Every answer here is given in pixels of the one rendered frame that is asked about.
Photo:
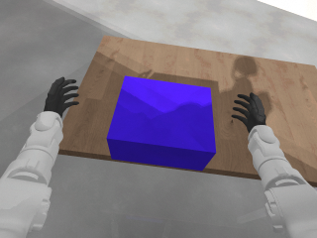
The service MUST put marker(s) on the robot right forearm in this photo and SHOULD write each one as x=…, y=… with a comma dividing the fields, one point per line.
x=269, y=160

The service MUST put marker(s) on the right robot hand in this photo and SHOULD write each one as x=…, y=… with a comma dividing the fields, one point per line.
x=255, y=114

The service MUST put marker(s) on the left robot hand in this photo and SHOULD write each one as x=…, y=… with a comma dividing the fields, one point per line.
x=56, y=96

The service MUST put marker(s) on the robot left upper arm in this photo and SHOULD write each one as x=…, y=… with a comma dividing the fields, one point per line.
x=24, y=207

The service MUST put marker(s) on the robot right upper arm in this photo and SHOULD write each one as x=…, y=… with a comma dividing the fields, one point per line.
x=292, y=210

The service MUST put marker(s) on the carton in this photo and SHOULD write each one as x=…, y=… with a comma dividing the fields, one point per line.
x=163, y=123

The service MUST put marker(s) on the table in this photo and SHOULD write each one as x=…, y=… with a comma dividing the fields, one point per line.
x=287, y=90

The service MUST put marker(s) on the robot left forearm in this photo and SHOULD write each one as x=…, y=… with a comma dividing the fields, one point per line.
x=36, y=159

